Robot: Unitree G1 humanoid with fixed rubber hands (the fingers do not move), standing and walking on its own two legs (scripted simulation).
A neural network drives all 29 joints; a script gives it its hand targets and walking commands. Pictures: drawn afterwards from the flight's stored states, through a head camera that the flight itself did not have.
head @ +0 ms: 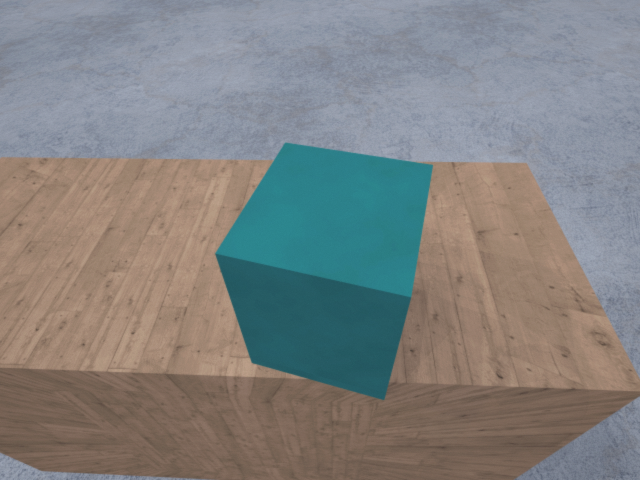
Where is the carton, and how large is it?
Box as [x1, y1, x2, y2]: [215, 143, 432, 399]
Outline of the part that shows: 285,143 215,253 251,361 257,364 383,399 411,295 432,165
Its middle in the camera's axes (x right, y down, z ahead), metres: +0.02 +0.04 +0.54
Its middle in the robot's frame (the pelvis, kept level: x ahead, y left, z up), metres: +0.39 +0.01 +0.05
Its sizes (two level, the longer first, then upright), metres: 0.210 0.200 0.250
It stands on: a pedestal, 0.70 m high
